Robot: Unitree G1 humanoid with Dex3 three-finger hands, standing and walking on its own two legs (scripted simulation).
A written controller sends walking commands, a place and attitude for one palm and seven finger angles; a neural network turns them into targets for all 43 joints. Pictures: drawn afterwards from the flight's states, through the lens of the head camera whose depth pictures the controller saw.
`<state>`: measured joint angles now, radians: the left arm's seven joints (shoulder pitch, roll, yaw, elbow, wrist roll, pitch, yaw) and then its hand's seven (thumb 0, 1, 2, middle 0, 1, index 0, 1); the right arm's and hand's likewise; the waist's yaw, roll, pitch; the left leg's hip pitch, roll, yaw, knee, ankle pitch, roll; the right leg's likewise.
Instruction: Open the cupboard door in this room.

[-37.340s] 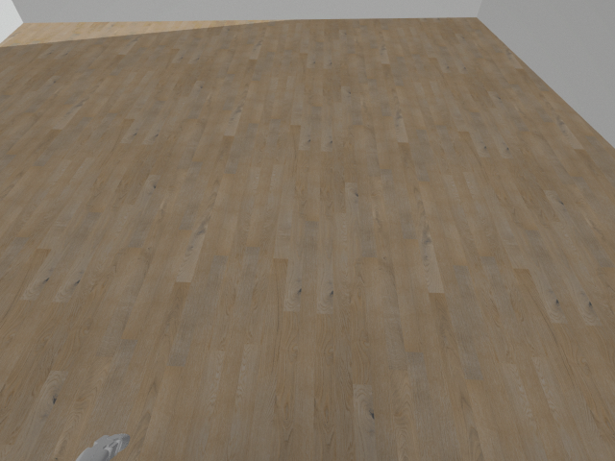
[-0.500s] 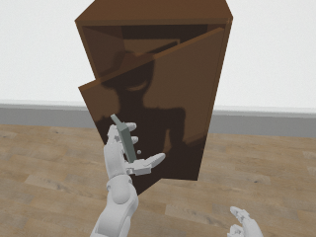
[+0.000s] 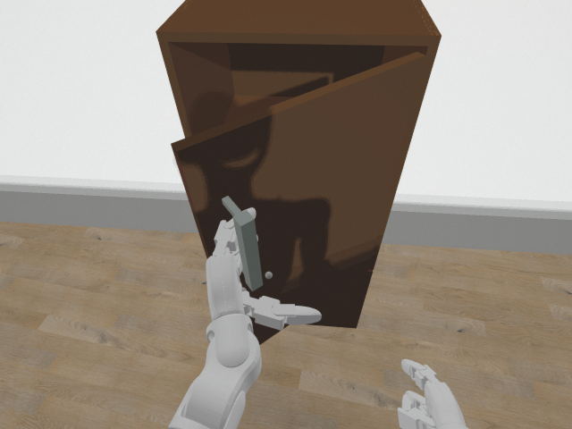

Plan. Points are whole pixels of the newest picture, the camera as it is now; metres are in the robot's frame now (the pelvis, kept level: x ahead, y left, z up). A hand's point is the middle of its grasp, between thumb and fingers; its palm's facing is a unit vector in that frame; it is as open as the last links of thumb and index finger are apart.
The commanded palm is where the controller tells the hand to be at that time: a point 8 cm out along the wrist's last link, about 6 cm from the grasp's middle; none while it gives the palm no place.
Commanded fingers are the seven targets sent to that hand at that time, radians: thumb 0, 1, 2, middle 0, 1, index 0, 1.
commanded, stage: slide the hand sideways off the handle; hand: left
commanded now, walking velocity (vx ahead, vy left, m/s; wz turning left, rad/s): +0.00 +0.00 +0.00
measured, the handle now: (242, 245) +0.35 +0.09 +0.08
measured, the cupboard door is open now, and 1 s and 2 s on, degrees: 40 42 42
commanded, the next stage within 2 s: draw the hand back to the body in 1.16 s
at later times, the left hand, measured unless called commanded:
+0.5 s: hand (256, 308) +0.25 +0.06 +0.08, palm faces -0.12 -0.99 -0.01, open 16.2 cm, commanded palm +0.23 +0.12 +0.08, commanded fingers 0.00 -0.50 0.30 -0.15 -0.30 -0.15 -0.30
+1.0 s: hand (206, 332) +0.22 +0.11 +0.08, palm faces -0.02 -1.00 -0.03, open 16.0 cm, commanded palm +0.19 +0.18 +0.08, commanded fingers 0.00 -0.50 0.30 -0.15 -0.30 -0.15 -0.30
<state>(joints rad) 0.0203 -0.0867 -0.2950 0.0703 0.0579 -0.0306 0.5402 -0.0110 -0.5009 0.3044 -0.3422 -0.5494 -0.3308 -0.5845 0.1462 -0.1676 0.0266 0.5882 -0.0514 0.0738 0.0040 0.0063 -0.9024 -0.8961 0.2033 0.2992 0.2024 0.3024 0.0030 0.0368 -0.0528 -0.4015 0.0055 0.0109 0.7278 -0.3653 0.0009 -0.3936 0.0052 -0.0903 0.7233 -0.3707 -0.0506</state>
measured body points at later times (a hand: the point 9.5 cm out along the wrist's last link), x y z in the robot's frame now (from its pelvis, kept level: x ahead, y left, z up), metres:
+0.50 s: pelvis -0.01 +0.01 +0.00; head +0.00 +0.00 +0.45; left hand +0.25 +0.11 +0.09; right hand +0.16 -0.20 -0.09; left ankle +0.01 +0.12 -0.72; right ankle +0.01 -0.09 -0.72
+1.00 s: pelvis +0.02 -0.01 +0.00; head +0.03 -0.03 +0.45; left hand +0.22 +0.17 +0.08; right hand +0.20 -0.23 -0.08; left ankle +0.01 +0.12 -0.71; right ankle +0.01 -0.09 -0.72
